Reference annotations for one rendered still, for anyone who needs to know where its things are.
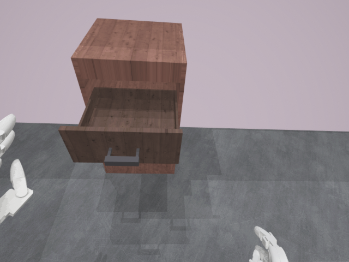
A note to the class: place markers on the handle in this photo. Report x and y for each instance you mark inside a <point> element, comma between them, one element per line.
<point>121,160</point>

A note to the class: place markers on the right robot hand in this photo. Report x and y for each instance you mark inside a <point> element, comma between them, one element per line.
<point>274,254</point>

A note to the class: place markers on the drawer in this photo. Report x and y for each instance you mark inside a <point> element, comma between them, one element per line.
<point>126,119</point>

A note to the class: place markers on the cabinet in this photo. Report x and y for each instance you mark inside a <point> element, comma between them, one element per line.
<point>132,54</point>

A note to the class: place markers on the left robot hand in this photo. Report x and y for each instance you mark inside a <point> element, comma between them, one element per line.
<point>12,200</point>

